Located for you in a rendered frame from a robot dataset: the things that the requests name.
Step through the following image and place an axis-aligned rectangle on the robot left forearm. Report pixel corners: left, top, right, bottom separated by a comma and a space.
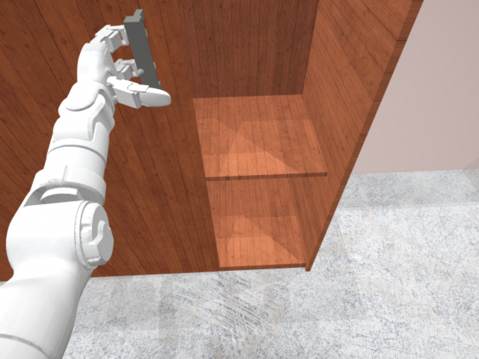
6, 80, 115, 269

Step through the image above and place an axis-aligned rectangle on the wardrobe door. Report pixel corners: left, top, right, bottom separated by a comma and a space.
0, 0, 219, 281

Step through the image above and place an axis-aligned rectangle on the robot left hand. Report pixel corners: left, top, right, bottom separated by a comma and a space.
77, 25, 171, 108

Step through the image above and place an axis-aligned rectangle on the handle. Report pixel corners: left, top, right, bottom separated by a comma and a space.
123, 9, 162, 108

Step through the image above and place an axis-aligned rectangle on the left robot upper arm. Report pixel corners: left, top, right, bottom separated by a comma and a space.
0, 200, 114, 359

